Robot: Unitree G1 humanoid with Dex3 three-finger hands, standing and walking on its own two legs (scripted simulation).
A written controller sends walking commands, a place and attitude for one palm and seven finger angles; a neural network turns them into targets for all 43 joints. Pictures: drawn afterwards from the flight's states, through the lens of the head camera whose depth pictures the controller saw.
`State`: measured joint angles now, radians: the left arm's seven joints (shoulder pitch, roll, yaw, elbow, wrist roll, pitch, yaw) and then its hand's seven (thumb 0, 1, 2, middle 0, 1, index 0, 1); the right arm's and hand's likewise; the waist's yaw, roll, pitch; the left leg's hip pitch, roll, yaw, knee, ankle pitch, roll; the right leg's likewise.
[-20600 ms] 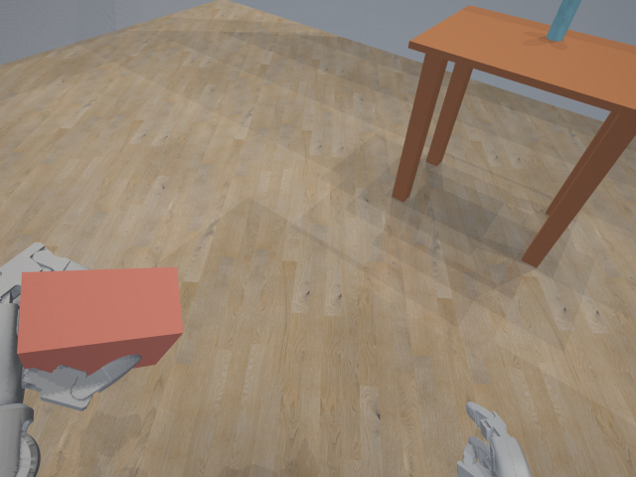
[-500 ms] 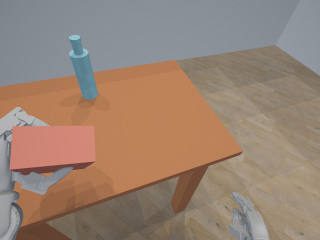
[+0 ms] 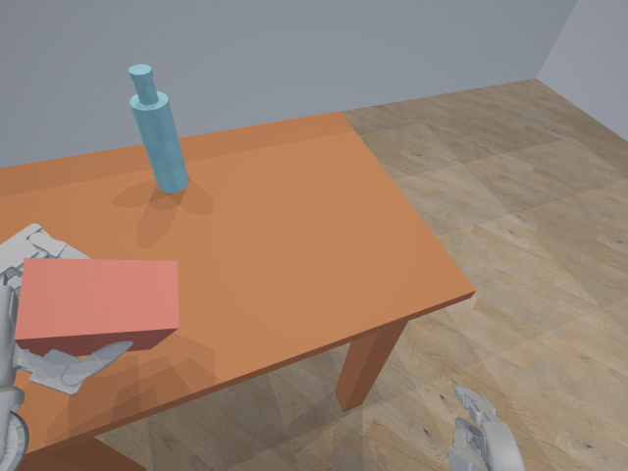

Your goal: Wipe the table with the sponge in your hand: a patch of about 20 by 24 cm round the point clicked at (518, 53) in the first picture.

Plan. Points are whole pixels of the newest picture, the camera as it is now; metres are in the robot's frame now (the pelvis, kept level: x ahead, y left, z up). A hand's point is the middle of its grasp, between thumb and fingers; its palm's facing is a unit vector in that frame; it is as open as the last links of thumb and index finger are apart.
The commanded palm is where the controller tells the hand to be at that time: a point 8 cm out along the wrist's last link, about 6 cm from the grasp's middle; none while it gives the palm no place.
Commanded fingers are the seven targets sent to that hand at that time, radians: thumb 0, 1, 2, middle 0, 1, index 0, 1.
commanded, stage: look again from close up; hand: left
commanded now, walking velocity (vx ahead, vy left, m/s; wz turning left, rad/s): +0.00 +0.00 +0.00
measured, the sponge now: (121, 312) +0.23 +0.22 +0.13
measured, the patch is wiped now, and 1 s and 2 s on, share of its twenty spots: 0.00 0.00 0.00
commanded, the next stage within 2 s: turn the palm down, sponge in hand in 0.20 s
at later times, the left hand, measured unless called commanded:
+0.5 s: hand (46, 265) +0.24 +0.27 +0.18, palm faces +0.40 -0.80 -0.45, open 9.9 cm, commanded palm +0.17 +0.28 +0.18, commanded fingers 0.00 0.10 1.30 -1.20 -1.60 -1.20 -1.60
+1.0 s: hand (115, 325) +0.21 +0.22 +0.14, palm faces +0.20 -0.58 -0.79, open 9.9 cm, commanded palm +0.17 +0.26 +0.19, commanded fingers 0.00 0.10 1.30 -1.20 -1.60 -1.20 -1.60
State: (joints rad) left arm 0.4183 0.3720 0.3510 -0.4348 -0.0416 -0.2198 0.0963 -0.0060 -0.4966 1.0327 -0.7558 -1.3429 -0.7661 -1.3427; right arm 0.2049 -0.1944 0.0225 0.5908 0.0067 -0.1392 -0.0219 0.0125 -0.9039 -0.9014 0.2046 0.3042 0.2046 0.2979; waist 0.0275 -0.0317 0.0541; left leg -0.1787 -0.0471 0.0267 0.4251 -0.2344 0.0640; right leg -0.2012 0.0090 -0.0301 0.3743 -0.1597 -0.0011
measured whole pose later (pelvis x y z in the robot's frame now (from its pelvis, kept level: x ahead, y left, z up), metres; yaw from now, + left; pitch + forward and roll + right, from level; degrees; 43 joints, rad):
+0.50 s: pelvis -0.01 -0.01 -0.01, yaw +1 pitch -1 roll +0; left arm 0.14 0.47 0.42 -0.31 -0.04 0.03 -0.03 -0.01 -0.50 1.03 -0.75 -1.34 -0.76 -1.34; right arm 0.17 -0.25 0.04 0.62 0.00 -0.11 0.00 0.01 -0.90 -0.90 0.21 0.30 0.21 0.30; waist 0.06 0.02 0.02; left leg -0.23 -0.06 0.02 0.52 -0.27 0.06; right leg -0.27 0.01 -0.01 0.53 -0.24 -0.02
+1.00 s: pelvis -0.01 -0.06 -0.02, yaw +2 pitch +0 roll +1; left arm 0.27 0.59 0.30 -0.32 0.19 0.05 -0.08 -0.01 -0.50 1.03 -0.75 -1.34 -0.76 -1.34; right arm 0.15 -0.26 0.02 0.58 0.01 -0.04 -0.12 0.01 -0.90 -0.90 0.20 0.30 0.20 0.30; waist 0.07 0.06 0.00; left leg -0.32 -0.01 -0.02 0.64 -0.32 -0.01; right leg -0.35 0.06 -0.06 0.65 -0.29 -0.08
